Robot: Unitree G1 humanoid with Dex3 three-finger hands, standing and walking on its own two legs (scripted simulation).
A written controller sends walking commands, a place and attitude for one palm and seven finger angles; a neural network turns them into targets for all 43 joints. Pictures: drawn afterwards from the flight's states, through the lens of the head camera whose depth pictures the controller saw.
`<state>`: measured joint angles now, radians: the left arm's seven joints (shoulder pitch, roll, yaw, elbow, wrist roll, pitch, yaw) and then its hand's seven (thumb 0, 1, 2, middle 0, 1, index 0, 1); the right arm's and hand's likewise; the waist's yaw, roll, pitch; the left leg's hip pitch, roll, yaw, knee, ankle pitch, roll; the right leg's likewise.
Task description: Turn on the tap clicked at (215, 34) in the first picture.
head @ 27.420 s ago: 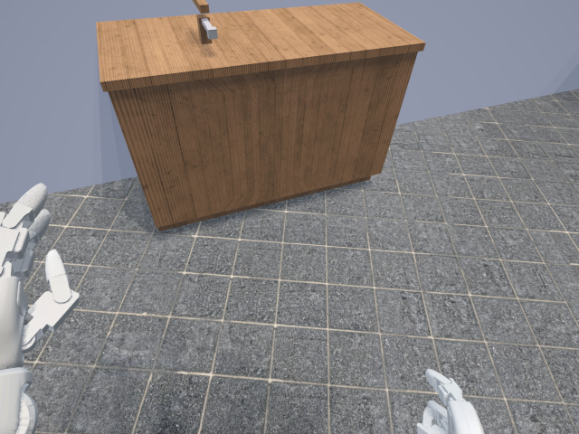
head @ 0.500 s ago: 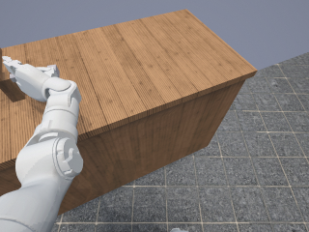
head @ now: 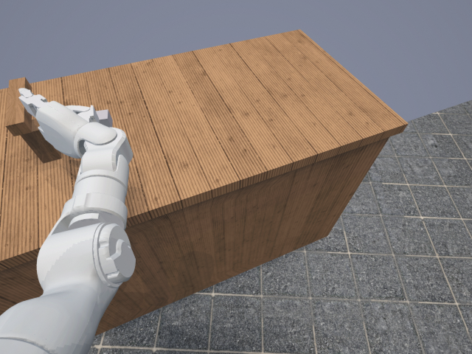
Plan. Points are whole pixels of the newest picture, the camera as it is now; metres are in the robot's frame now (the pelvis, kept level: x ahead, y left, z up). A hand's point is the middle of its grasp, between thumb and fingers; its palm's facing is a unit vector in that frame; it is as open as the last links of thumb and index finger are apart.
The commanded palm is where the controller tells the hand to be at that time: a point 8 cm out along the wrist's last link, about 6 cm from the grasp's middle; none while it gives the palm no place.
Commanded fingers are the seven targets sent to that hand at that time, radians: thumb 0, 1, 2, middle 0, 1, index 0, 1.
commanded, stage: lift the hand up off the lever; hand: left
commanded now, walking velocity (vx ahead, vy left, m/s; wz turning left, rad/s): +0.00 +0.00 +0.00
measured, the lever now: (103, 120) +0.55 +0.24 +0.08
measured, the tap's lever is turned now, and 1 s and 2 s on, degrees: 80 80 80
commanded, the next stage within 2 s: draw the hand back beside the body in 0.38 s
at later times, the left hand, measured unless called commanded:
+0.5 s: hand (93, 110) +0.49 +0.22 +0.15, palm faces +0.82 -0.55 -0.14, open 7.8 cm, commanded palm +0.43 +0.23 +0.16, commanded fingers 0.00 0.90 0.90 -0.15 -0.16 -0.15 -0.16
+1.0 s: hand (55, 177) +0.33 +0.22 +0.18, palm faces +0.35 -0.91 -0.21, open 7.7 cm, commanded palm +0.30 +0.25 +0.18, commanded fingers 0.00 0.90 0.90 -0.18 -0.23 -0.18 -0.23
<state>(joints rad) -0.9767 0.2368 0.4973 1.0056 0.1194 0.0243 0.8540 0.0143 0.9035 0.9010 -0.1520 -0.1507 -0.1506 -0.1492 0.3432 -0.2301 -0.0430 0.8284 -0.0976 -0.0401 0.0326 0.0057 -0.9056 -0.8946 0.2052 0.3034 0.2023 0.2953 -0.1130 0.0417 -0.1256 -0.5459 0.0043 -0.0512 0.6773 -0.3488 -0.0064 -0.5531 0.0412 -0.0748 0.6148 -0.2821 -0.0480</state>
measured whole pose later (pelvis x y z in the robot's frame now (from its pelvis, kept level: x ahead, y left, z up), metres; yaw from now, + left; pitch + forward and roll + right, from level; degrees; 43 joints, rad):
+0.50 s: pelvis -0.01 -0.01 +0.00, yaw +0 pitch +12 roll -1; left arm -1.03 0.26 0.48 1.03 0.15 0.08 0.87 0.01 0.90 0.90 -0.15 -0.15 -0.15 -0.15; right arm 0.31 -0.23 -0.04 0.83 -0.10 -0.05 0.02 0.01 -0.91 -0.89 0.21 0.30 0.20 0.30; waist -0.10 0.04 -0.11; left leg -0.55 0.01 -0.06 0.67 -0.33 -0.02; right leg -0.57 0.04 -0.08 0.62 -0.27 -0.06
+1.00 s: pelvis -0.03 +0.00 +0.02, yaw -2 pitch -3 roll +0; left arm -0.31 0.32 0.17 0.38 -0.08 -0.09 0.15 0.01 0.90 0.90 -0.17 -0.20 -0.17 -0.20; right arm 0.22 -0.27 0.00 0.69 0.05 -0.06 -0.07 0.01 -0.91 -0.89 0.20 0.30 0.20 0.30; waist 0.04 0.06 0.01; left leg -0.14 0.00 -0.01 0.43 -0.23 0.00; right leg -0.18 0.04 -0.03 0.41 -0.18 -0.05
